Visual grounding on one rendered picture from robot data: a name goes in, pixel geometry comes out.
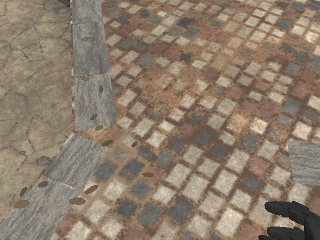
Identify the right robot hand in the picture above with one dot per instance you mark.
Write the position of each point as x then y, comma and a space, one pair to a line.
296, 212

